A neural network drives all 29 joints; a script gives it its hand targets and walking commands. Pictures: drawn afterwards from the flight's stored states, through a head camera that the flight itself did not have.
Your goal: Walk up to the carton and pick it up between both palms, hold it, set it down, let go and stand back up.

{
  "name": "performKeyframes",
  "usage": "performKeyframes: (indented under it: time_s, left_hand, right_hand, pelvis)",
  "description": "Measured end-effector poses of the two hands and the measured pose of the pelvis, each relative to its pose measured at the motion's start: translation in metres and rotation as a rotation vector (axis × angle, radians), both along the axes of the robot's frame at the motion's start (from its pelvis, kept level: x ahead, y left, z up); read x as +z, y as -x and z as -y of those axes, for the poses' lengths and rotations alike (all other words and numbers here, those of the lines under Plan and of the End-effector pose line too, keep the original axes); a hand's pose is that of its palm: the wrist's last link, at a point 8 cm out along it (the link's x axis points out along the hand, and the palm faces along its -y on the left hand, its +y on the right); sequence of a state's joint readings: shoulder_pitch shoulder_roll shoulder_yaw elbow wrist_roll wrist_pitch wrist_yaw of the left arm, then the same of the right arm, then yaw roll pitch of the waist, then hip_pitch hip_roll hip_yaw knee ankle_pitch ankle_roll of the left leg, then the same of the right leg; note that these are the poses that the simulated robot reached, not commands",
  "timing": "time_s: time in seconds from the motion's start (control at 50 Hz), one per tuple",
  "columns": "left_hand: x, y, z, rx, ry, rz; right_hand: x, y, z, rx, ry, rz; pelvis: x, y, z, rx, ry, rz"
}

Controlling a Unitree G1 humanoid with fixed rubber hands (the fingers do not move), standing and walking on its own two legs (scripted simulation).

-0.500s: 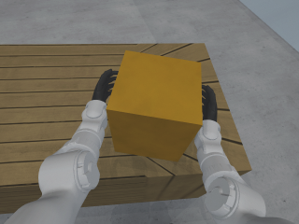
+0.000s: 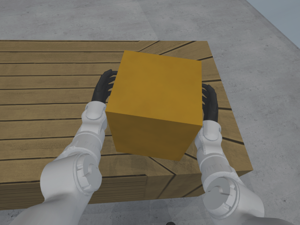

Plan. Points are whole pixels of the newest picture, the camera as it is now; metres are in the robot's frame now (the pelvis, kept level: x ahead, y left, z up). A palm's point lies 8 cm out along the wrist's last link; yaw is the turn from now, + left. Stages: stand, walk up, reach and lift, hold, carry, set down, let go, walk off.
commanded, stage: set down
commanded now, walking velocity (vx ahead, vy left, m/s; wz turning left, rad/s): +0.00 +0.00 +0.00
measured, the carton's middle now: (154, 110) +0.44 -0.03 -0.01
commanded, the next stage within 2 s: none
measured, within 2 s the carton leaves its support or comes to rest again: neither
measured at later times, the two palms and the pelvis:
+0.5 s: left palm (100, 98) +0.46 +0.12 +0.04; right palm (209, 115) +0.38 -0.17 +0.04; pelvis +0.00 +0.00 +0.00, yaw +0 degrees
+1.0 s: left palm (102, 98) +0.47 +0.11 +0.03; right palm (207, 120) +0.38 -0.18 +0.01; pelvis -0.01 +0.00 -0.02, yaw -3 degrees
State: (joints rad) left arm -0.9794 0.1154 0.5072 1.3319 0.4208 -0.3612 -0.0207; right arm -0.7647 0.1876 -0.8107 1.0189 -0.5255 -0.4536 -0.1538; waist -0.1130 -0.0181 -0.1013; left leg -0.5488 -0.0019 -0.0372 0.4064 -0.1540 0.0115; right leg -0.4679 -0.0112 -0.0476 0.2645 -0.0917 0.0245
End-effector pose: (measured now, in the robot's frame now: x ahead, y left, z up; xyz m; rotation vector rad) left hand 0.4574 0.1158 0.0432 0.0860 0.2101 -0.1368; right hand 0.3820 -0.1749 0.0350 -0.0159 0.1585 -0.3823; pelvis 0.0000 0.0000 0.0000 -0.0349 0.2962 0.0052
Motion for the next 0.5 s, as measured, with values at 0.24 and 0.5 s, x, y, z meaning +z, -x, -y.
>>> performKeyframes:
  time_s: [0.24, 0.5]
  left_hand:
    - [-0.0002, 0.0001, -0.0002, -0.001, -0.003, 0.001]
    - [-0.0006, 0.0000, -0.0003, -0.002, -0.002, 0.000]
  right_hand:
    - [0.0002, 0.0001, -0.0001, 0.001, 0.013, 0.000]
    - [0.0001, 0.0001, -0.0002, 0.001, 0.018, 0.000]
  pelvis:
    - [-0.0001, 0.0010, 0.0002, 0.001, -0.002, 0.002]
    - [-0.0011, 0.0011, 0.0010, 0.005, -0.002, 0.000]
